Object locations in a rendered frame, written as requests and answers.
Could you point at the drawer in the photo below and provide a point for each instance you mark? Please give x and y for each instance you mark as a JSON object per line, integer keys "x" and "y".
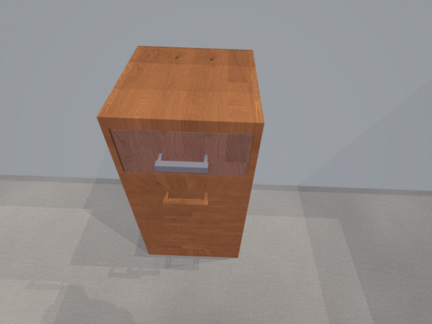
{"x": 228, "y": 153}

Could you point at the cabinet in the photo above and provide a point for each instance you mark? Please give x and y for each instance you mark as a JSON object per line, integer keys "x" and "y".
{"x": 187, "y": 90}

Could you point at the handle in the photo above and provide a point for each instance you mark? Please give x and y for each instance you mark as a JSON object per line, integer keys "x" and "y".
{"x": 185, "y": 203}
{"x": 182, "y": 166}

